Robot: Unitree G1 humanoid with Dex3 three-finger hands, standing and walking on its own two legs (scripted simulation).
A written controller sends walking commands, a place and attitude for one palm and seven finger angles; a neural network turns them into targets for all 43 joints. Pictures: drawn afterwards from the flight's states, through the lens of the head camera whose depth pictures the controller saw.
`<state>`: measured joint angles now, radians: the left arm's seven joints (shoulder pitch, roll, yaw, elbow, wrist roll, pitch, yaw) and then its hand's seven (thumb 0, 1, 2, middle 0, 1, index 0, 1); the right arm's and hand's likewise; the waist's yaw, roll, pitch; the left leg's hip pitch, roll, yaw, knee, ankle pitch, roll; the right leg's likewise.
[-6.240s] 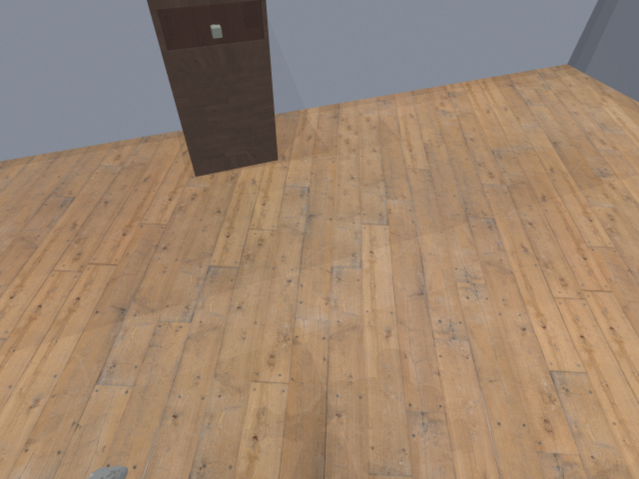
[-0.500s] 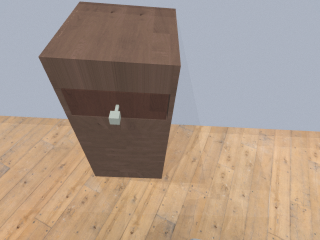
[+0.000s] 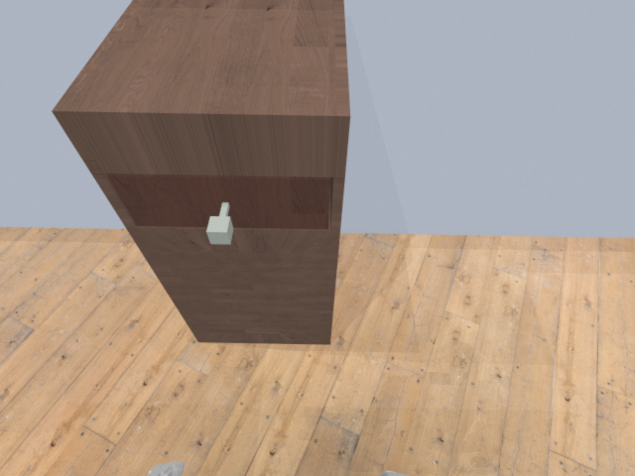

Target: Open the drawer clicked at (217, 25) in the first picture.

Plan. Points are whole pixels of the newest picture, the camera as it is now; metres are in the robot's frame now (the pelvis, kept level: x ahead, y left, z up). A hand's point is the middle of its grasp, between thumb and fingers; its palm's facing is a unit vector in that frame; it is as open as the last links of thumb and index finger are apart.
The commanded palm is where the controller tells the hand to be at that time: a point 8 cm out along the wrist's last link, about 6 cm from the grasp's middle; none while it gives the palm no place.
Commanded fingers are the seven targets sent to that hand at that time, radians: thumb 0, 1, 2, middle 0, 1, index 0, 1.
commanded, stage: come to a stop and stand still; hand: left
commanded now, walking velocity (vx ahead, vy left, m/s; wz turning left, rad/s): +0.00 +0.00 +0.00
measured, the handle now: (222, 221) +0.53 +0.20 -0.07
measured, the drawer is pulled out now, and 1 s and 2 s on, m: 0.00 0.00 0.00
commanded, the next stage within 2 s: look again from close up in 0.40 s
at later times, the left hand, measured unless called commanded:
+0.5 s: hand out of the picture +0.02 +0.23 -0.16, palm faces +0.01 -0.96 -0.27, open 7.3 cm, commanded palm none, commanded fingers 0.00 0.90 0.90 -0.20 -0.30 -0.20 -0.30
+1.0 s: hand out of the picture +0.03 +0.20 -0.16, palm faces +0.00 -0.98 -0.21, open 7.3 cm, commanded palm none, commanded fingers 0.00 0.90 0.90 -0.20 -0.30 -0.20 -0.30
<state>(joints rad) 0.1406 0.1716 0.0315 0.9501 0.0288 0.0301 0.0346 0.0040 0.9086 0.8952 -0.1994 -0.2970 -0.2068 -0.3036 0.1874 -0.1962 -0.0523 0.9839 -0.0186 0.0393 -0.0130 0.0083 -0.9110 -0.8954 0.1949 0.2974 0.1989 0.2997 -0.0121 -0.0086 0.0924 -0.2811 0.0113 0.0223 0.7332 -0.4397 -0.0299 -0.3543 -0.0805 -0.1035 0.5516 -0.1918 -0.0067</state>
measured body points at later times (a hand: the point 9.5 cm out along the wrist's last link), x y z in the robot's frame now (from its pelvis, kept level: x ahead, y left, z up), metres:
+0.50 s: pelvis +0.00 +0.03 +0.00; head -0.01 +0.02 +0.45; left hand +0.02 +0.28 -0.14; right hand +0.03 -0.21 -0.15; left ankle -0.03 +0.13 -0.73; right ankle +0.06 -0.12 -0.73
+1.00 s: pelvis +0.00 +0.02 +0.01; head -0.01 +0.01 +0.46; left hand +0.03 +0.25 -0.15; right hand -0.03 -0.20 -0.15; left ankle -0.03 +0.13 -0.73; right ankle +0.06 -0.12 -0.73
